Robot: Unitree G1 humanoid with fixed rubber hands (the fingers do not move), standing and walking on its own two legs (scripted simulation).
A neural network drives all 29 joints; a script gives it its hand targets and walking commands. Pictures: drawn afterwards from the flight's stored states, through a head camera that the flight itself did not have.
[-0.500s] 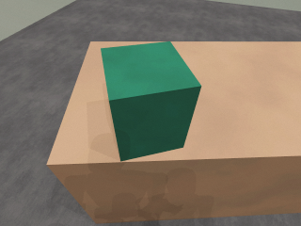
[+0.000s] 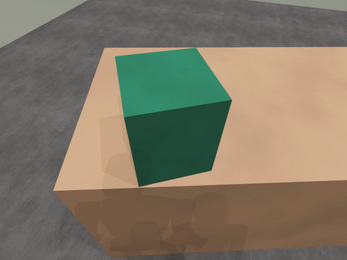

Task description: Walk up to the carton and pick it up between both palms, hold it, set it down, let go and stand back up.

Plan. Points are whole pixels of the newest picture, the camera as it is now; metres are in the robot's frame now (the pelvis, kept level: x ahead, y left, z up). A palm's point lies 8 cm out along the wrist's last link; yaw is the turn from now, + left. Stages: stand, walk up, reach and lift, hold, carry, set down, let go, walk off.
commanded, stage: stand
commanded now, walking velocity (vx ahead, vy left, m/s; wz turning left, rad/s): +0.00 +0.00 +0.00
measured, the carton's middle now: (167, 118) +0.44 +0.02 +0.10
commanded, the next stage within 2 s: none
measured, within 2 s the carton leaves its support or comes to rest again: neither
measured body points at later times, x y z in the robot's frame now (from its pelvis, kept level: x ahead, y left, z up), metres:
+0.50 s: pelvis +0.00 +0.00 +0.00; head +0.01 +0.00 +0.45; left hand +0.00 +0.24 -0.15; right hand +0.02 -0.25 -0.15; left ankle +0.03 +0.12 -0.74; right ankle -0.02 -0.12 -0.74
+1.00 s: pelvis +0.01 +0.00 +0.00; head +0.02 +0.00 +0.45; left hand +0.00 +0.24 -0.15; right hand +0.02 -0.24 -0.15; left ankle +0.03 +0.12 -0.74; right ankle -0.02 -0.12 -0.74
